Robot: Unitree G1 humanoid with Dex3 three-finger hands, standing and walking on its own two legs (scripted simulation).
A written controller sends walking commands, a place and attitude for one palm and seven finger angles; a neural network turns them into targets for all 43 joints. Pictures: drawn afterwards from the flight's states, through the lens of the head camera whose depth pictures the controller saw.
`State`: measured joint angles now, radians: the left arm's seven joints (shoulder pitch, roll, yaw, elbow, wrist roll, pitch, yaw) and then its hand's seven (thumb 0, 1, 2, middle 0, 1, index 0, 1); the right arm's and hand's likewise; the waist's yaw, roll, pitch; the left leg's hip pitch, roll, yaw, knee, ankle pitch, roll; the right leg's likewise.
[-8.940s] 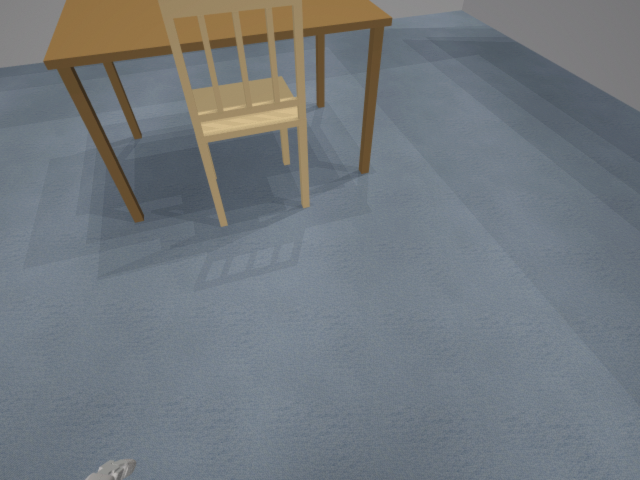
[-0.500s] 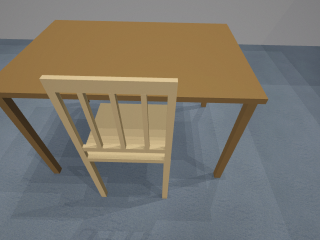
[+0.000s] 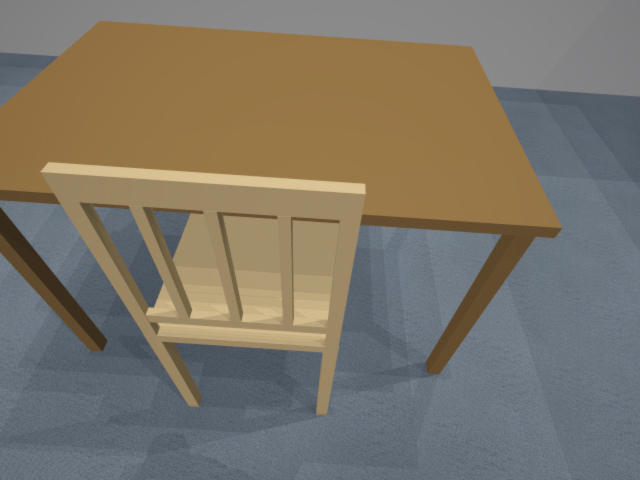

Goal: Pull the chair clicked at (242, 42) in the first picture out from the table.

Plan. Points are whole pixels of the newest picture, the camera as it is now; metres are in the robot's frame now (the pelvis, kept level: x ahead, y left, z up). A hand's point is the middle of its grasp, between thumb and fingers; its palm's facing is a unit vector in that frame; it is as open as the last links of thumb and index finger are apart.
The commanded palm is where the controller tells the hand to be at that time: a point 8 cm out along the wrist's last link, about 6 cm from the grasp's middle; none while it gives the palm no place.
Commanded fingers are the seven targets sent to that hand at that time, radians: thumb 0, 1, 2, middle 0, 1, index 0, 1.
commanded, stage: come to a stop and stand still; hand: left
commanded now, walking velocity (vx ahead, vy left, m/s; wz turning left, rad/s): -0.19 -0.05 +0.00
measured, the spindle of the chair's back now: (226, 271) +0.44 +0.19 -0.06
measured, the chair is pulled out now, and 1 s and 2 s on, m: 0.00 0.00 0.00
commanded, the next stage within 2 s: look again from close up in 0.80 s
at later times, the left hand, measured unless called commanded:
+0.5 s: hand out of the picture +0.04 +0.16 -0.17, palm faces +0.05 -0.97 -0.24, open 7.3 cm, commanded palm none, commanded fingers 0.00 0.90 0.90 -0.20 -0.30 -0.20 -0.30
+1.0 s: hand out of the picture -0.07 +0.15 -0.17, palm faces +0.04 -0.98 -0.19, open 7.4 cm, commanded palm none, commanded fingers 0.00 0.90 0.90 -0.20 -0.30 -0.20 -0.30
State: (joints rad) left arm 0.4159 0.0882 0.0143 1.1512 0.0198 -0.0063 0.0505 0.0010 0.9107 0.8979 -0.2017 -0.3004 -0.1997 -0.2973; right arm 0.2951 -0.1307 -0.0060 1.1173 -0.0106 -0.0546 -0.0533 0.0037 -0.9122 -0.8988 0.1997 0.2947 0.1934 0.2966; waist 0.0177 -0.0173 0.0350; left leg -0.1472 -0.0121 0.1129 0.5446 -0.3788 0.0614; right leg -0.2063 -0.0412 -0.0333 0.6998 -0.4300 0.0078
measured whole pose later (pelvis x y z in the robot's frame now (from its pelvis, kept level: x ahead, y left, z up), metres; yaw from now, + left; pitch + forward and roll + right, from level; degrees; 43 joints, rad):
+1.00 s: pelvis -0.02 -0.01 +0.00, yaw +1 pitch +0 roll -1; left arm 0.39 0.11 -0.02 1.13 0.02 -0.03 0.05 0.00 0.91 0.90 -0.20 -0.30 -0.20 -0.30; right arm 0.31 -0.14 0.00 1.08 -0.02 -0.01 -0.02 0.01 -0.92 -0.90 0.20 0.30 0.20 0.30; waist -0.01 0.04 0.04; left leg -0.23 0.02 0.03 0.54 -0.31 0.01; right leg -0.20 0.01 -0.02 0.51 -0.30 -0.02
